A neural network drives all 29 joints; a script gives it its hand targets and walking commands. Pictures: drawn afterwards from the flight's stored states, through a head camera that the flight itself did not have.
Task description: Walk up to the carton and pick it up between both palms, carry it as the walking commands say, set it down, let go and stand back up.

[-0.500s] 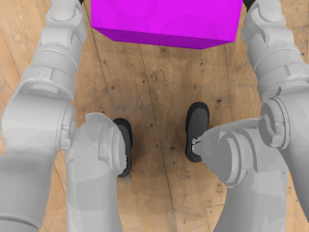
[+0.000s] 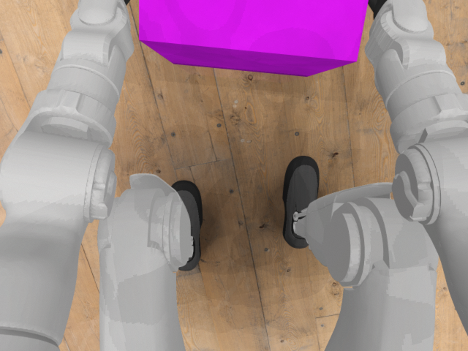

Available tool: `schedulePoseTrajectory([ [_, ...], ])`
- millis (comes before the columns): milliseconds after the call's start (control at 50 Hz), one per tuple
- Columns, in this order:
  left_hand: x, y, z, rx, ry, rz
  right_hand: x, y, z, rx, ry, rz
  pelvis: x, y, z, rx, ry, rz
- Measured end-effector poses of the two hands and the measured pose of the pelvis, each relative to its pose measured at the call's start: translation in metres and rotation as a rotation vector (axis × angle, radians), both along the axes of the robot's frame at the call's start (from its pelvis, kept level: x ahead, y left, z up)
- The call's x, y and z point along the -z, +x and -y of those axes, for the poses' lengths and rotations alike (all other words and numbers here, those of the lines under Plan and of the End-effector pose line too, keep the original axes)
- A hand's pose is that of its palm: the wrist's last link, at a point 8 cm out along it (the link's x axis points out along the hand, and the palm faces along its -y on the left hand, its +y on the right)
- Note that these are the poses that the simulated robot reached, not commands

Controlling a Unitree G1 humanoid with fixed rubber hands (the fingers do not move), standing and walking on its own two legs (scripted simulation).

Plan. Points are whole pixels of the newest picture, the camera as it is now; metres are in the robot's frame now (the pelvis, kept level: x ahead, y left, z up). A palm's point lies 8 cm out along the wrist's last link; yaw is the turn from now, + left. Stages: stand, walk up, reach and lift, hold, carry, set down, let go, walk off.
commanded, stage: reach and lift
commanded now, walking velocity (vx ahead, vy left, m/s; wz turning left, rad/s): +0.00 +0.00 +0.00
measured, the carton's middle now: out of the picture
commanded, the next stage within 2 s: none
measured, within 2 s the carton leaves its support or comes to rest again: leaves its support in 0.30 s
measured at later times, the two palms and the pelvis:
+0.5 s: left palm out of the picture +0.55 +0.18 -0.13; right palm out of the picture +0.54 -0.17 -0.13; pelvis +0.01 +0.00 +0.00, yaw +1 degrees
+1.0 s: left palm out of the picture +0.55 +0.18 -0.07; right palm out of the picture +0.53 -0.17 -0.07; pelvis +0.01 +0.00 +0.04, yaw +1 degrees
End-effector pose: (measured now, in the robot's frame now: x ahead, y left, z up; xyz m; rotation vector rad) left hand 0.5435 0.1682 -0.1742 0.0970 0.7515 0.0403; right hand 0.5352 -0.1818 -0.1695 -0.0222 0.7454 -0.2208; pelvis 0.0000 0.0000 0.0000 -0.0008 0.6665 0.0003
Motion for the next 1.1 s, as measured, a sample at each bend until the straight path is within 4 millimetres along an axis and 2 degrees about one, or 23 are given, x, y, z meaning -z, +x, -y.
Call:
schedulePoseTrajectory([
  [180, 0.0, 0.001, -0.001, -0.004, -0.013, -0.01, -0.001, 0.001, -0.001, -0.009, -0.004, -0.006, 0.007, -0.002, 0.0, -0.002, 0.0, 0.019],
  [300, -0.005, -0.001, -0.01, -0.004, 0.004, -0.015, -0.007, 0.005, -0.01, -0.022, -0.002, -0.013, 0.008, 0.0, -0.001, -0.003, -0.002, 0.013],
  [460, -0.035, 0.003, -0.017, -0.008, 0.001, 0.012, -0.036, 0.008, -0.017, -0.018, -0.001, 0.017, 0.001, 0.006, -0.004, -0.022, -0.01, -0.006],
  [660, -0.072, 0.006, -0.011, 0.005, 0.0, 0.029, -0.064, -0.003, -0.012, 0.013, 0.015, 0.038, -0.017, 0.008, -0.005, -0.036, -0.017, -0.043],
  [1100, -0.116, 0.003, -0.007, -0.016, -0.022, 0.062, -0.112, -0.004, -0.009, 0.034, 0.031, 0.088, -0.046, 0.017, 0.0, -0.025, -0.009, -0.129],
])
